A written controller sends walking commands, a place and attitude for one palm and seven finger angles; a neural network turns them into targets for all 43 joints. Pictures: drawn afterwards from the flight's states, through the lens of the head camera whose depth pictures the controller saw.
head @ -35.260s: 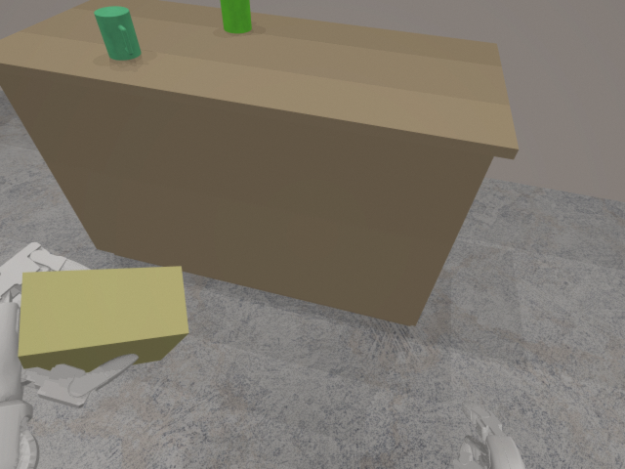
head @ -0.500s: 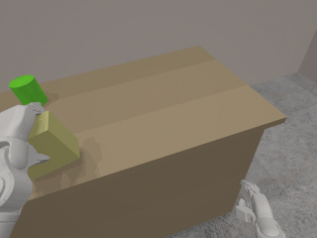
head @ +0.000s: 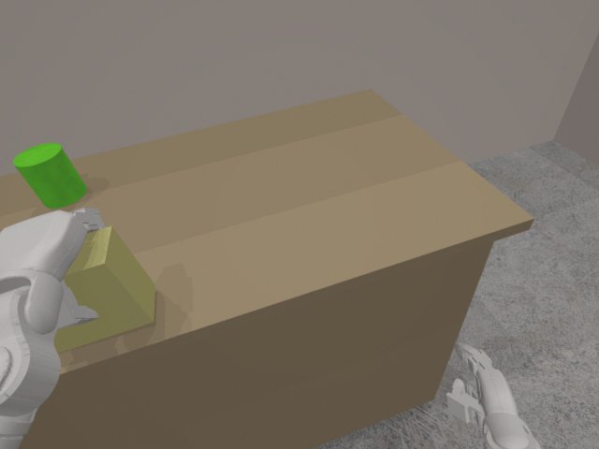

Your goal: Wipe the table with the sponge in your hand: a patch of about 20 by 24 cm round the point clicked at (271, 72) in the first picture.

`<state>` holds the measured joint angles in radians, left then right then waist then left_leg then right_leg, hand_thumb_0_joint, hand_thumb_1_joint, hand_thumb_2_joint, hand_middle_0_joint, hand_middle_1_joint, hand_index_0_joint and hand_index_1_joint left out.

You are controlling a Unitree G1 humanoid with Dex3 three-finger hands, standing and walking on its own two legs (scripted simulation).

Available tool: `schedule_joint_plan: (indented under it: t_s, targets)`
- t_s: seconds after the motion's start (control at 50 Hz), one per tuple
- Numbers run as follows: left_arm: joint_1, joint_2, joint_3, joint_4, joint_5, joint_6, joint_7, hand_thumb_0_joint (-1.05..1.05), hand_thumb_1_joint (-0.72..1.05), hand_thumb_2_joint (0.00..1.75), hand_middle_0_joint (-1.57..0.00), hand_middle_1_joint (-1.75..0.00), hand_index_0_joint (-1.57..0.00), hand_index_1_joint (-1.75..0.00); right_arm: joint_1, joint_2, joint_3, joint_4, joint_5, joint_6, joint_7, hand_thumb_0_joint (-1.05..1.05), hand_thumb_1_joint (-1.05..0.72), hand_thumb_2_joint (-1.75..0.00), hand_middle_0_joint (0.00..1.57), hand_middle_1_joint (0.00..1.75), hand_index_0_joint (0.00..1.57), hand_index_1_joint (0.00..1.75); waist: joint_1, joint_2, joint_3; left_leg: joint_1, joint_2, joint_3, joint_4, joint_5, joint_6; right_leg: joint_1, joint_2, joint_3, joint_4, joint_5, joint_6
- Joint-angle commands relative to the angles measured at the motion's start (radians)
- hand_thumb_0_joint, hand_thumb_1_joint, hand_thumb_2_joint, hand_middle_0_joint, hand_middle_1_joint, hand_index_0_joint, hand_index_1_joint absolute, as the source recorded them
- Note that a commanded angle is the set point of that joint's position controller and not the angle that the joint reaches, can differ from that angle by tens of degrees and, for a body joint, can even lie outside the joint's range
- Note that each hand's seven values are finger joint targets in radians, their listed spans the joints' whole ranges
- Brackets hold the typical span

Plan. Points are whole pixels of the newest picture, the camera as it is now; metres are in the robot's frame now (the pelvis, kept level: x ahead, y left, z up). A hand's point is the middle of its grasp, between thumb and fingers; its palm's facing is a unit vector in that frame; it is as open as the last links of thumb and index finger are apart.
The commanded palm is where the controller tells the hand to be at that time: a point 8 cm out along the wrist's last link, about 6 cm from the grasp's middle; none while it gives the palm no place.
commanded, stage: lower the sponge onto the table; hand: left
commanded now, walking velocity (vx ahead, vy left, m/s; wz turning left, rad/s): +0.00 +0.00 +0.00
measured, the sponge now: (91, 301) +0.22 +0.32 +0.12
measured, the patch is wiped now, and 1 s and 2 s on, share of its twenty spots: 0.10 0.10 0.35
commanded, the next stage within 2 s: wipe forward along the first lane in 0.76 s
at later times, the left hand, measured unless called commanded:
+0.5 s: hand (88, 264) +0.24 +0.31 +0.17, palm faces +0.12 -0.05 -0.99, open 10.2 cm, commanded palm +0.20 +0.31 +0.25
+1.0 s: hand (69, 267) +0.23 +0.33 +0.17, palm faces +0.11 -0.02 -0.99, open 10.2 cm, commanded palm +0.21 +0.33 +0.23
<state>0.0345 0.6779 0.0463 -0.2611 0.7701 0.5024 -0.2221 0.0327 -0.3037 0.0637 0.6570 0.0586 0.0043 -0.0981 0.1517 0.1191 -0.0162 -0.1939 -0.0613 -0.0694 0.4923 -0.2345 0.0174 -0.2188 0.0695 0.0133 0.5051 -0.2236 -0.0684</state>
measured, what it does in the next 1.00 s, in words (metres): stands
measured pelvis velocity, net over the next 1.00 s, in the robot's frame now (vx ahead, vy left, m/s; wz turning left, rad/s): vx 0.01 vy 0.00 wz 0.00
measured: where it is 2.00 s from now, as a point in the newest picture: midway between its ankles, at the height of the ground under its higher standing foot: outside the picture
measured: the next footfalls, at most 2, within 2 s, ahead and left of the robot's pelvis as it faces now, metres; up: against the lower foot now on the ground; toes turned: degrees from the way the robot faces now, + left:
none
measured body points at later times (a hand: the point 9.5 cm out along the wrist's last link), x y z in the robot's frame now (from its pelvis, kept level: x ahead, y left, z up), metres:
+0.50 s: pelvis +0.00 +0.01 +0.00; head -0.03 -0.05 +0.45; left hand +0.23 +0.31 +0.23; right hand +0.26 -0.18 -0.07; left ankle +0.02 +0.11 -0.74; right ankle +0.03 -0.07 -0.74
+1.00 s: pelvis +0.01 +0.00 +0.00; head -0.02 -0.05 +0.45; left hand +0.22 +0.33 +0.22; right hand +0.27 -0.20 -0.07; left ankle +0.02 +0.11 -0.74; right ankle +0.03 -0.08 -0.74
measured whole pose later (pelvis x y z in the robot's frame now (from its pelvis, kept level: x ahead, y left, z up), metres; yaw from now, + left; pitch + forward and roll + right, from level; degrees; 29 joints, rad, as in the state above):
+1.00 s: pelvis +0.01 +0.00 +0.00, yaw +0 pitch -3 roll +0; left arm 0.03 0.66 0.07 -0.18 0.81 0.45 -0.14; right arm 0.02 -0.28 0.07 0.68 0.05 0.00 -0.09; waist 0.15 0.11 -0.03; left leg -0.18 -0.05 -0.08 0.48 -0.24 0.02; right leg -0.19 0.08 0.01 0.47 -0.22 -0.07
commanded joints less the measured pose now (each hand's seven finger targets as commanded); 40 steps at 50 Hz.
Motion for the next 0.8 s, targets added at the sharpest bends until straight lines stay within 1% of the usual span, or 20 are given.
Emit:
schedule_joint_plan:
  t_s: [0.0,0.02,0.08,0.12,0.18,0.22,0.26,0.3,0.32,0.34,0.42,0.46,0.52,0.58,0.62,0.64,0.7,0.72,0.74,0.78]
  targets:
    - [-0.499,0.358,0.2,-0.173,0.108,-0.079,0.111,0.0,0.1,1.3,-1.2,-1.6,-1.2,-1.6,-0.236,-0.046,-0.027,-0.164,-0.01,-0.089,-0.019,0.0,-0.9,-0.9,0.2,0.3,0.2,0.3,-0.017,0.023,-0.17,0.051,0.011,-0.038,-0.07,0.099,0.015,0.05,-0.077,0.133,-0.148,-0.039,-0.013]
    - [-0.563,0.346,0.184,-0.197,0.109,-0.09,0.12,0.0,0.1,1.3,-1.2,-1.6,-1.2,-1.6,-0.275,-0.035,-0.017,-0.173,0.001,-0.106,-0.025,0.0,-0.9,-0.9,0.2,0.3,0.2,0.3,-0.016,0.043,-0.17,0.068,0.01,-0.045,-0.077,0.071,0.015,0.036,-0.067,0.167,-0.16,-0.075,-0.028]
    - [-0.532,0.261,0.129,-0.078,0.084,-0.1,0.133,0.0,0.1,1.3,-1.2,-1.6,-1.2,-1.6,-0.24,-0.042,-0.029,-0.136,-0.008,-0.109,-0.027,0.0,-0.9,-0.9,0.2,0.3,0.2,0.3,-0.021,-0.004,-0.149,0.049,0.015,-0.049,-0.103,0.039,0.005,0.052,-0.079,0.114,-0.16,-0.065,-0.013]
    - [-0.502,0.258,0.138,-0.026,0.07,-0.071,0.128,0.0,0.1,1.3,-1.2,-1.6,-1.2,-1.6,-0.288,-0.038,-0.024,-0.139,0.006,-0.115,-0.026,0.0,-0.9,-0.9,0.2,0.3,0.2,0.3,-0.005,-0.003,-0.145,0.027,0.016,-0.048,-0.108,0.006,0.001,0.051,-0.076,0.152,-0.159,-0.089,-0.023]
    - [-0.426,0.203,0.109,0.002,0.055,-0.048,0.11,0.0,0.1,1.3,-1.2,-1.6,-1.2,-1.6,-0.256,-0.048,-0.029,-0.137,-0.003,-0.096,-0.012,0.0,-0.9,-0.9,0.2,0.3,0.2,0.3,-0.005,-0.063,-0.163,-0.001,0.027,-0.041,-0.117,0.024,-0.001,0.084,-0.086,0.089,-0.141,-0.029,-0.003]
    - [-0.384,0.225,0.133,0.001,0.061,-0.031,0.098,0.0,0.1,1.3,-1.2,-1.6,-1.2,-1.6,-0.289,-0.044,-0.02,-0.155,0.008,-0.095,-0.008,0.0,-0.9,-0.9,0.2,0.3,0.2,0.3,-0.001,-0.065,-0.153,-0.01,0.027,-0.043,-0.119,0.021,0.001,0.074,-0.073,0.121,-0.141,-0.04,-0.012]
    - [-0.33,0.211,0.128,-0.033,0.062,-0.031,0.089,0.0,0.1,1.3,-1.2,-1.6,-1.2,-1.6,-0.261,-0.045,-0.024,-0.159,0.001,-0.083,0.003,0.0,-0.9,-0.9,0.2,0.3,0.2,0.3,-0.001,-0.081,-0.179,-0.015,0.033,-0.037,-0.115,0.047,0.003,0.096,-0.08,0.081,-0.126,-0.002,0.0]
    - [-0.331,0.221,0.134,-0.082,0.073,-0.03,0.086,0.0,0.1,1.3,-1.2,-1.6,-1.2,-1.6,-0.27,-0.046,-0.022,-0.167,-0.003,-0.075,0.009,0.0,-0.9,-0.9,0.2,0.3,0.2,0.3,0.001,-0.07,-0.185,-0.013,0.034,-0.038,-0.117,0.069,0.005,0.102,-0.076,0.07,-0.115,0.026,0.0]
    - [-0.331,0.234,0.148,-0.137,0.078,-0.029,0.089,0.0,0.1,1.3,-1.2,-1.6,-1.2,-1.6,-0.307,-0.039,-0.014,-0.188,0.004,-0.084,0.01,0.0,-0.9,-0.9,0.2,0.3,0.2,0.3,0.01,-0.022,-0.209,0.001,0.031,-0.041,-0.115,0.08,0.008,0.11,-0.066,0.107,-0.11,0.024,-0.014]
    - [-0.32,0.234,0.149,-0.143,0.082,-0.029,0.094,0.0,0.1,1.3,-1.2,-1.6,-1.2,-1.6,-0.278,-0.043,-0.019,-0.183,-0.009,-0.079,0.011,0.0,-0.9,-0.9,0.2,0.3,0.2,0.3,0.012,-0.025,-0.225,-0.001,0.031,-0.037,-0.113,0.104,0.011,0.132,-0.072,0.073,-0.101,0.049,-0.011]
    - [-0.393,0.276,0.175,-0.179,0.111,-0.036,0.126,0.0,0.1,1.3,-1.2,-1.6,-1.2,-1.6,-0.295,-0.036,-0.013,-0.177,-0.008,-0.087,0.011,0.0,-0.9,-0.9,0.2,0.3,0.2,0.3,0.012,-0.008,-0.183,0.017,0.027,-0.043,-0.113,0.097,0.01,0.09,-0.059,0.117,-0.123,0.003,-0.022]
    - [-0.4,0.251,0.16,-0.115,0.119,-0.038,0.145,0.0,0.1,1.3,-1.2,-1.6,-1.2,-1.6,-0.256,-0.039,-0.022,-0.152,-0.013,-0.083,0.011,0.0,-0.9,-0.9,0.2,0.3,0.2,0.3,0.001,-0.043,-0.159,0.014,0.024,-0.035,-0.112,0.103,0.008,0.083,-0.062,0.094,-0.133,0.001,-0.015]
    - [-0.387,0.215,0.141,-0.122,0.099,-0.029,0.147,0.0,0.1,1.3,-1.2,-1.6,-1.2,-1.6,-0.295,-0.036,-0.024,-0.161,0.002,-0.088,0.009,0.0,-0.9,-0.9,0.2,0.3,0.2,0.3,0.01,-0.013,-0.173,0.033,0.02,-0.04,-0.112,0.098,0.007,0.083,-0.057,0.124,-0.137,0.001,-0.025]
    - [-0.31,0.164,0.099,-0.095,0.076,-0.022,0.133,0.0,0.1,1.3,-1.2,-1.6,-1.2,-1.6,-0.257,-0.044,-0.032,-0.151,-0.006,-0.082,0.012,0.0,-0.9,-0.9,0.2,0.3,0.2,0.3,-0.001,-0.039,-0.182,0.027,0.023,-0.03,-0.108,0.119,0.007,0.106,-0.07,0.082,-0.133,0.052,-0.009]
    - [-0.315,0.179,0.104,-0.102,0.084,-0.017,0.12,0.0,0.1,1.3,-1.2,-1.6,-1.2,-1.6,-0.287,-0.041,-0.024,-0.161,0.005,-0.087,0.008,0.0,-0.9,-0.9,0.2,0.3,0.2,0.3,-0.007,-0.055,-0.173,0.033,0.021,-0.034,-0.099,0.116,0.012,0.088,-0.06,0.125,-0.138,0.037,-0.017]
    - [-0.279,0.17,0.1,-0.094,0.079,-0.019,0.115,0.0,0.1,1.3,-1.2,-1.6,-1.2,-1.6,-0.253,-0.048,-0.029,-0.162,-0.008,-0.083,0.009,0.0,-0.9,-0.9,0.2,0.3,0.2,0.3,-0.004,-0.073,-0.192,0.02,0.024,-0.027,-0.096,0.126,0.014,0.115,-0.072,0.087,-0.131,0.06,-0.008]
    - [-0.244,0.217,0.134,-0.137,0.099,-0.033,0.106,0.0,0.1,1.3,-1.2,-1.6,-1.2,-1.6,-0.247,-0.049,-0.031,-0.16,-0.012,-0.078,0.014,0.0,-0.9,-0.9,0.2,0.3,0.2,0.3,-0.003,-0.078,-0.191,0.023,0.021,-0.028,-0.089,0.162,0.018,0.122,-0.072,0.095,-0.119,0.106,-0.005]
    - [-0.247,0.242,0.153,-0.152,0.102,-0.032,0.106,0.0,0.1,1.3,-1.2,-1.6,-1.2,-1.6,-0.285,-0.047,-0.025,-0.169,-0.003,-0.086,0.013,0.0,-0.9,-0.9,0.2,0.3,0.2,0.3,0.002,-0.043,-0.198,0.033,0.018,-0.034,-0.083,0.16,0.019,0.114,-0.059,0.136,-0.122,0.091,-0.017]
    - [-0.259,0.213,0.129,-0.128,0.099,-0.034,0.105,0.0,0.1,1.3,-1.2,-1.6,-1.2,-1.6,-0.253,-0.049,-0.026,-0.164,-0.015,-0.081,0.012,0.0,-0.9,-0.9,0.2,0.3,0.2,0.3,-0.003,-0.045,-0.203,0.016,0.021,-0.026,-0.083,0.168,0.018,0.131,-0.072,0.092,-0.113,0.114,-0.012]
    - [-0.18,0.218,0.16,-0.107,0.079,-0.042,0.107,0.0,0.1,1.3,-1.2,-1.6,-1.2,-1.6,-0.237,-0.05,-0.029,-0.16,-0.014,-0.073,0.018,0.0,-0.9,-0.9,0.2,0.3,0.2,0.3,-0.001,-0.079,-0.176,0.008,0.02,-0.023,-0.076,0.182,0.016,0.128,-0.072,0.091,-0.117,0.141,-0.003]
